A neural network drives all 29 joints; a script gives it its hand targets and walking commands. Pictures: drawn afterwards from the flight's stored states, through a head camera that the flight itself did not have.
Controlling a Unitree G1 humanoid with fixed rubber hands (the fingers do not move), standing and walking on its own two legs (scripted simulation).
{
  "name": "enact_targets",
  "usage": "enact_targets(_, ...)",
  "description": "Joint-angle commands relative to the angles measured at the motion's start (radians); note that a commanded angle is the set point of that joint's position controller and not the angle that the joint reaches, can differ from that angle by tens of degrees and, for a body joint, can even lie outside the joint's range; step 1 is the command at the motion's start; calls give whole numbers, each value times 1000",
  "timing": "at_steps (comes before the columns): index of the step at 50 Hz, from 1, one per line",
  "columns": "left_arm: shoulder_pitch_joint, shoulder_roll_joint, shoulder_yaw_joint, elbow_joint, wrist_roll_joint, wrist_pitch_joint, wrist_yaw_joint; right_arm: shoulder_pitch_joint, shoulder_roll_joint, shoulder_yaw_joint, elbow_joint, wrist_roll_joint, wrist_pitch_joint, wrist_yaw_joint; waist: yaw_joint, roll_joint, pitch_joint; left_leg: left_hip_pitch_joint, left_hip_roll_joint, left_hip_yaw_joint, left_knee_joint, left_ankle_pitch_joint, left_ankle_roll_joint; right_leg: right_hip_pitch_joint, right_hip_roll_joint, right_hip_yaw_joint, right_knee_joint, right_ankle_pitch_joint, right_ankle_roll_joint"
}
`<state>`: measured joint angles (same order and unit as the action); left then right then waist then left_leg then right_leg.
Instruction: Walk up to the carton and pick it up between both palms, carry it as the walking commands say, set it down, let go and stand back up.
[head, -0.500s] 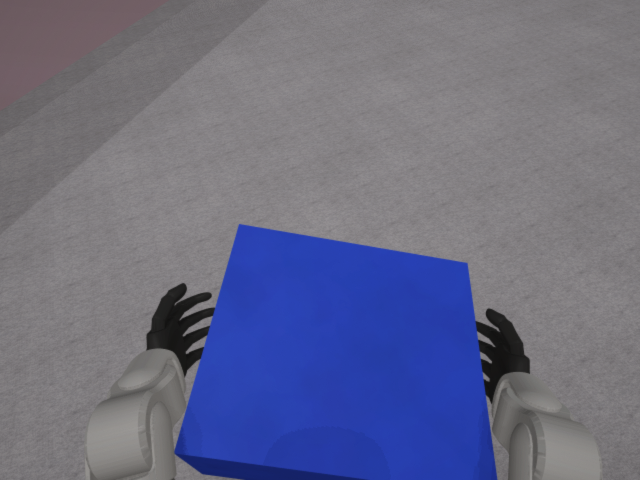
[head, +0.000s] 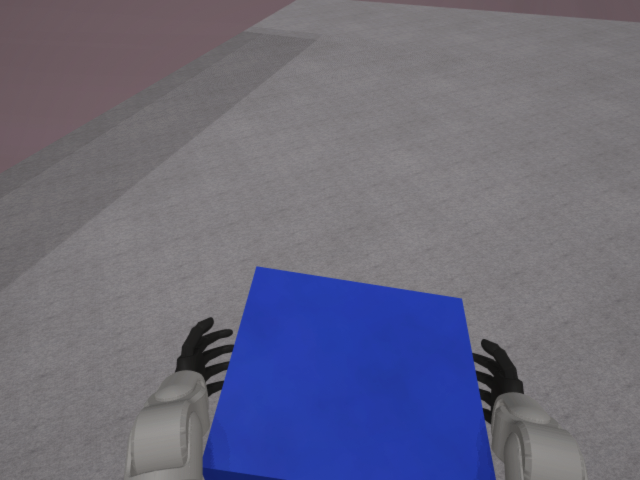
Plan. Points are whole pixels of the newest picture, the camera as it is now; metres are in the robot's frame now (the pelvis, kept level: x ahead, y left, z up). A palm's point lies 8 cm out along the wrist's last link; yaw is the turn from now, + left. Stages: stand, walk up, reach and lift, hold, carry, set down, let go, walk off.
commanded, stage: carry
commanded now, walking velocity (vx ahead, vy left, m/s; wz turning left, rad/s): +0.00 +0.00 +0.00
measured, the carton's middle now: (340, 405) +0.27 +0.00 -0.06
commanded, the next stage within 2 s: none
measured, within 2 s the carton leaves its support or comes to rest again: neither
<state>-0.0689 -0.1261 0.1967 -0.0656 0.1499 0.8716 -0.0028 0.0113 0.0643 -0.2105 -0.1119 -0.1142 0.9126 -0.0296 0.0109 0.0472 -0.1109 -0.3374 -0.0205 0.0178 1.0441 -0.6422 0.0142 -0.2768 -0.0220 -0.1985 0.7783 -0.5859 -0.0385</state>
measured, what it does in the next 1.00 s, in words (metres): walks ahead: left foot, then right foot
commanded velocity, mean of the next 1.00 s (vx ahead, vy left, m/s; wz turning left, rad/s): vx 0.00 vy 0.00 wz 0.00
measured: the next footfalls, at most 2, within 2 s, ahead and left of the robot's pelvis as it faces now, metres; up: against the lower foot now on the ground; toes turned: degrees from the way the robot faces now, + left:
left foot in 0.06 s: +0.02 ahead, +0.09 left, +0.00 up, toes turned +0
right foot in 0.32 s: +0.27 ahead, -0.10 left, +0.00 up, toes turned -7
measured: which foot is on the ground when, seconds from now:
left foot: up 0.00-0.04, down 0.06-0.36, up 0.38-0.58, down 0.60-0.96, up 0.98-1.00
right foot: down 0.00-0.10, up 0.12-0.30, down 0.32-0.60, up 0.62-0.90, down 0.92-1.00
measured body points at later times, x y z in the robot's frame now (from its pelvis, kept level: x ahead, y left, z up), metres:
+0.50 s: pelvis +0.34 -0.02 -0.01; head +0.39 +0.01 +0.43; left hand +0.60 +0.16 -0.01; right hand +0.59 -0.21 +0.01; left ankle +0.22 +0.10 -0.57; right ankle +0.23 -0.09 -0.70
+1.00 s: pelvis +0.67 +0.01 +0.01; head +0.71 +0.00 +0.46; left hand +0.97 +0.15 +0.04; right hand +0.92 -0.22 +0.03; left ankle +0.55 +0.09 -0.66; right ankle +0.67 -0.09 -0.70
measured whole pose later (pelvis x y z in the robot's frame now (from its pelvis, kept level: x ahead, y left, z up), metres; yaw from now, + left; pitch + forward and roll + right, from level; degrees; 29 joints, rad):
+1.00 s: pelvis +0.67 +0.01 +0.01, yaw -4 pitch +5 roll -2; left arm -0.05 -0.13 0.18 -0.15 0.09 0.77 0.00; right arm 0.01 0.06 -0.21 -0.22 -0.07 0.79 -0.05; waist -0.02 0.05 -0.01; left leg -0.33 -0.05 0.01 0.95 -0.56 0.02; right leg -0.45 0.02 -0.12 0.73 -0.35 -0.05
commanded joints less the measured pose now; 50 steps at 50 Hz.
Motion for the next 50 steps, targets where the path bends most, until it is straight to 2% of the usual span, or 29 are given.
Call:
enact_targets(1,-481,-700,-814,-531,-487,24,-136,-601,738,796,-485,455,-33,196,-37,-108,-366,196,-2,41,-599,777,26,217,-128,83,240,1468,-27)
enact_targets(2,-496,-661,-760,-392,-419,42,-137,-494,746,695,-243,373,-14,198,-33,218,-428,503,187,-194,-438,1729,100,-129,-28,37,463,650,68)
enact_targets(3,-502,-668,-784,-427,-415,16,-151,-453,732,647,-200,334,-35,191,-19,350,-479,676,309,-320,-391,2287,241,-280,107,99,529,-37,64)
enact_targets(4,-550,-690,-847,-512,-450,9,-162,-428,746,645,-247,328,-45,178,-24,301,-454,650,338,-368,-427,2176,309,-305,90,164,444,-87,35)
enact_targets(6,-551,-601,-760,-337,-381,-52,-180,-364,695,579,-77,202,-93,168,-49,226,-229,763,283,-352,-413,1988,231,-645,59,135,320,-201,-1)
enact_targets(8,-568,-621,-851,-649,-539,-11,-161,-499,714,759,-539,403,-44,152,-64,155,-154,853,256,-290,-370,1960,190,-793,84,85,365,-212,-5)
enact_targets(10,-448,-618,-750,-403,-453,9,-155,-512,656,715,-464,360,-34,152,-52,143,-118,852,224,-204,-355,1992,140,-806,99,37,292,-155,-31)
enact_targets(12,-281,-618,-689,-241,-382,-1,-157,-482,622,712,-396,300,-61,159,3,45,-217,597,128,-22,-293,2013,62,-351,166,-49,-92,162,-13)
enact_targets(13,-277,-594,-615,-84,-287,-30,-164,-399,587,652,-210,216,-90,172,22,23,-317,394,120,36,-177,1842,33,-5,174,-56,-209,502,1)
enact_targets(14,-266,-577,-609,-112,-269,-57,-166,-395,584,674,-247,213,-113,180,56,-50,-435,150,119,58,43,1484,-8,333,60,90,-276,952,-82)
enact_targets(15,-251,-572,-608,-193,-296,-64,-162,-458,594,732,-379,269,-116,185,76,-395,-526,-205,-58,56,405,482,-59,649,-230,458,-143,1953,-286)
enact_targets(16,-262,-573,-569,-121,-246,-86,-155,-442,579,692,-290,253,-123,199,45,-493,-510,-329,-115,-72,534,-43,-51,747,-354,623,-135,2222,-390)
enact_targets(18,-344,-623,-693,-463,-358,-79,-135,-599,666,830,-617,447,-115,220,78,-399,-301,-609,-63,-231,606,-163,-20,707,-373,702,-85,1936,-398)
enact_targets(19,-312,-625,-627,-245,-283,-63,-129,-565,662,739,-345,382,-107,239,103,-317,-193,-813,-83,-190,665,-315,-5,724,-325,707,-97,1837,-365)
enact_targets(21,-384,-659,-699,-384,-346,-46,-109,-542,670,772,-400,438,-94,231,100,-69,-100,-849,-53,-155,543,-322,8,591,-270,663,-139,1567,-286)
enact_targets(24,-424,-589,-775,-516,-378,-43,-101,-414,601,686,-373,390,-99,205,54,34,-189,-544,-4,19,-86,10,7,432,-232,465,-193,1322,-163)
enact_targets(26,-433,-577,-827,-538,-404,-44,-113,-290,617,618,-268,317,-92,187,2,-4,-354,26,-87,171,-509,540,-2,211,-76,149,47,1280,-42)
enact_targets(27,-385,-532,-738,-296,-299,-62,-130,-194,624,525,-1,175,-110,197,-37,25,-447,278,4,89,-567,939,36,115,-34,104,261,969,16)
enact_targets(28,-381,-531,-794,-380,-337,-82,-140,-176,635,553,-74,207,-136,199,-18,289,-475,432,224,-260,-503,1629,133,-36,106,114,473,197,71)
enact_targets(29,-380,-500,-756,-262,-300,-102,-151,-204,588,499,9,166,-165,193,-14,348,-505,611,301,-477,-445,2106,270,-217,189,207,607,-25,92)
enact_targets(30,-380,-520,-795,-318,-331,-120,-157,-247,583,538,-91,189,-178,178,-19,241,-524,654,334,-481,-411,2177,332,-263,164,257,647,-52,72)
enact_targets(31,-425,-593,-913,-544,-469,-76,-162,-357,607,673,-417,302,-147,161,-21,117,-416,526,347,-513,-477,2133,336,-274,139,245,657,-59,57)
enact_targets(32,-393,-545,-699,-127,-306,-68,-180,-401,567,567,-113,163,-133,162,-41,109,-340,516,321,-471,-476,1961,324,-391,124,239,649,-89,48)
enact_targets(34,-335,-603,-675,-135,-334,-91,-192,-474,596,662,-252,235,-157,169,-21,-44,-275,483,310,-407,-456,1690,285,-408,66,266,526,-79,48)
enact_targets(42,-332,-598,-623,-180,-287,-139,-166,-494,636,749,-276,285,-188,201,10,6,-342,375,205,-139,-374,1605,122,-44,45,138,-241,379,24)
enact_targets(44,-315,-577,-637,-288,-299,-125,-153,-464,617,766,-359,326,-163,201,26,-150,-484,37,102,-33,-132,1057,2,407,-148,341,-175,1336,-132)
enact_targets(45,-312,-568,-609,-292,-282,-115,-146,-456,605,738,-342,324,-147,204,32,-331,-495,-153,-17,-21,40,263,-41,542,-312,496,-159,1847,-276)
enact_targets(47,-325,-542,-562,-208,-226,-107,-132,-477,579,689,-252,300,-143,220,36,-240,-397,-264,-1,-109,-10,-23,-24,539,-366,530,-186,1799,-319)
enact_targets(50,-306,-529,-586,-219,-201,-117,-130,-489,576,678,-193,322,-159,245,25,-165,-307,-292,26,-80,-435,53,-49,512,-274,407,-95,1652,-208)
